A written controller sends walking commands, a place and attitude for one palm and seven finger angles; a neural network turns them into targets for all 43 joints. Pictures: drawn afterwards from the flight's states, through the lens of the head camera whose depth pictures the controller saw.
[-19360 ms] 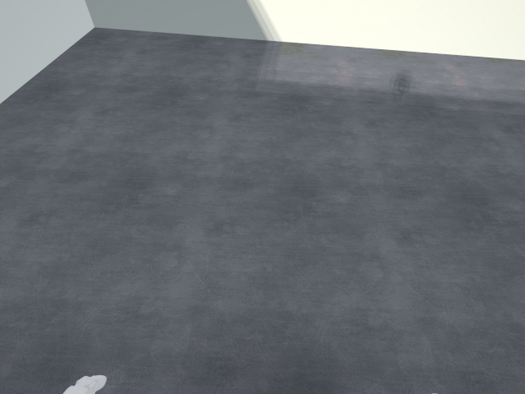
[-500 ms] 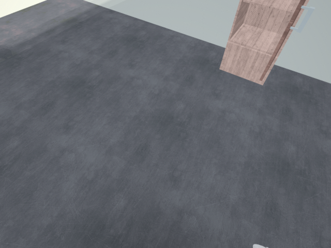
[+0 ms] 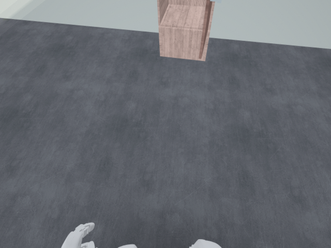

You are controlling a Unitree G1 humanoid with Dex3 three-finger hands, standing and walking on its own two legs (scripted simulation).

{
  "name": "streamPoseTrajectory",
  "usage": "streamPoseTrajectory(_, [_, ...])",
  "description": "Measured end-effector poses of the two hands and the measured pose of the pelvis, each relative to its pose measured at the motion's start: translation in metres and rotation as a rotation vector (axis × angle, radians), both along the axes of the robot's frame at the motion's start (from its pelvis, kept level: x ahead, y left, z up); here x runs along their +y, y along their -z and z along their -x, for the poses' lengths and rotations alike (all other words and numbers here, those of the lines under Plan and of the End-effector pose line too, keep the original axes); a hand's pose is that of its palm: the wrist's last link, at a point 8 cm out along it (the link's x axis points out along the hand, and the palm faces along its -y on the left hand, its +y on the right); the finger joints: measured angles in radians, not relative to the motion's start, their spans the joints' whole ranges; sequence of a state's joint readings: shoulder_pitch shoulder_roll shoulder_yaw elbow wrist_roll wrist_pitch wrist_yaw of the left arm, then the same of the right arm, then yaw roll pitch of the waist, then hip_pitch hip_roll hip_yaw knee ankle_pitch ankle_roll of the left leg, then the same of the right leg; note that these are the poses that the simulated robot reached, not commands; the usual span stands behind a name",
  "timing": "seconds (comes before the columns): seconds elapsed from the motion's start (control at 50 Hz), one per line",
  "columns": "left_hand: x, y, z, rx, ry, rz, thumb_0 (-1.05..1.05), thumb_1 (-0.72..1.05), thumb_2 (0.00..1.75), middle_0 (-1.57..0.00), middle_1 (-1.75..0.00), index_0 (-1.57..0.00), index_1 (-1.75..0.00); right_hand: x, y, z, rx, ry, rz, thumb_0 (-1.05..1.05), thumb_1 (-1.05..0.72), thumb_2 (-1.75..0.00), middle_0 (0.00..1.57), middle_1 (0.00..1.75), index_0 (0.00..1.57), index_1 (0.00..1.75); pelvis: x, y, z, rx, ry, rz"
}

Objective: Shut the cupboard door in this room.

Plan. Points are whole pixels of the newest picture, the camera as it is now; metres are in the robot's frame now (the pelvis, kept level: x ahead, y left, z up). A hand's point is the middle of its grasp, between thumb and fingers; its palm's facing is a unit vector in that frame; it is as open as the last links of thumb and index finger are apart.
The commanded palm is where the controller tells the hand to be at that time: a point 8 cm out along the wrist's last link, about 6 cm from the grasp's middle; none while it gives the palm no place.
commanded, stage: turn or walk to find it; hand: left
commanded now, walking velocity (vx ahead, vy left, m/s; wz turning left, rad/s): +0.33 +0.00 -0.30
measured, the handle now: out of the picture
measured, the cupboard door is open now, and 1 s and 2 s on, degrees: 88 88 88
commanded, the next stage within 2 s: stand and wait in 0.12 s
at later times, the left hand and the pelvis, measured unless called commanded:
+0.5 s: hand (90, 240) +0.16 +0.22 -0.17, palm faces -0.08 -0.98 -0.17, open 7.4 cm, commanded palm none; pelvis +0.13 +0.04 +0.02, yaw -7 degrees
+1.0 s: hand (133, 166) +0.36 +0.12 -0.14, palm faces -0.12 -0.96 -0.24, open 7.2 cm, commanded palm none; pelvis +0.27 -0.05 +0.02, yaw -10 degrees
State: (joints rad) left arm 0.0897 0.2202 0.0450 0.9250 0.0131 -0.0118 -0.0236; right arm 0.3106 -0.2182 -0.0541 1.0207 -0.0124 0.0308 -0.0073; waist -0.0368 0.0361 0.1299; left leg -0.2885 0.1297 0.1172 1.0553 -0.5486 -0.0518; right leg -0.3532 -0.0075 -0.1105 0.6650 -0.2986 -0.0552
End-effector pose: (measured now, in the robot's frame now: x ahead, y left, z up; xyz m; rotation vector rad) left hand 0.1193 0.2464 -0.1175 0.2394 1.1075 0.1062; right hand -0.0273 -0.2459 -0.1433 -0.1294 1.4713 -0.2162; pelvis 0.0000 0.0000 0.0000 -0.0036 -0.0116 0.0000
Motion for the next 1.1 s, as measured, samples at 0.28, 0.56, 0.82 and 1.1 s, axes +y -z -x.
streamPoseTrajectory(0.28, [-0.007,-0.005,-0.012,0.136,-0.003,0.029,0.0,0.91,0.9,-0.2,-0.3,-0.21,-0.3,-0.001,-0.032,-0.144,-0.26,-0.029,0.021,0.01,-0.91,-0.89,0.19,0.3,0.2,0.3,0.006,-0.022,-0.07,0.011,0.072,-0.001])
streamPoseTrajectory(0.56, [0.025,0.011,-0.059,0.274,0.016,0.059,0.0,0.91,0.9,-0.2,-0.3,-0.2,-0.3,0.048,-0.037,-0.189,-0.264,0.043,0.041,0.0,-0.94,-0.89,0.2,0.3,0.21,0.3,0.038,-0.021,-0.145,0.012,0.139,0.009])
streamPoseTrajectory(0.82, [-0.042,-0.003,-0.205,0.13,0.148,0.03,0.0,0.91,0.9,-0.2,-0.3,-0.2,-0.3,0.037,-0.015,-0.118,0.064,0.241,-0.069,0.01,-0.91,-0.89,0.2,0.3,0.2,0.3,-0.011,-0.016,-0.215,0.014,0.187,-0.033])
streamPoseTrajectory(1.1, [-0.079,-0.01,-0.231,0.206,0.042,0.006,-0.01,0.93,0.9,-0.2,-0.3,-0.2,-0.3,-0.047,-0.02,-0.32,-0.169,0.132,-0.047,0.01,-0.91,-0.89,0.19,0.3,0.2,0.3,-0.061,-0.026,-0.312,0.009,0.163,-0.014])
